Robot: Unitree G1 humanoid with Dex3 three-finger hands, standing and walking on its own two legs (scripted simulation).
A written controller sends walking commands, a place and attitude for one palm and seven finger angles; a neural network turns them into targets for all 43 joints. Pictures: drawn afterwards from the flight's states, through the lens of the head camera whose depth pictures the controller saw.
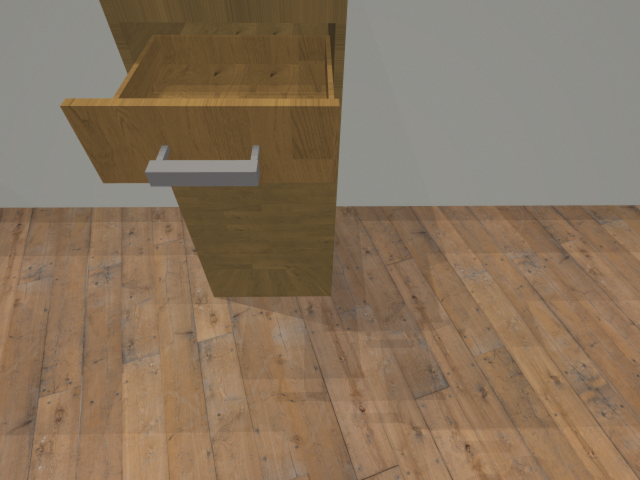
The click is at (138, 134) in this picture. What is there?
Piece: drawer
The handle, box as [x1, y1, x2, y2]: [145, 145, 259, 185]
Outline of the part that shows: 145,170 150,185 258,185 259,170 257,162 259,146 253,145 250,160 167,160 166,158 169,149 167,145 162,145 156,159 150,160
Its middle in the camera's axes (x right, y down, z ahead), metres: -0.17 -0.11 +0.57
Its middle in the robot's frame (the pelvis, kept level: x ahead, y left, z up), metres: +0.52 +0.20 +0.11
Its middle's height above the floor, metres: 0.89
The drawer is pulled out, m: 0.27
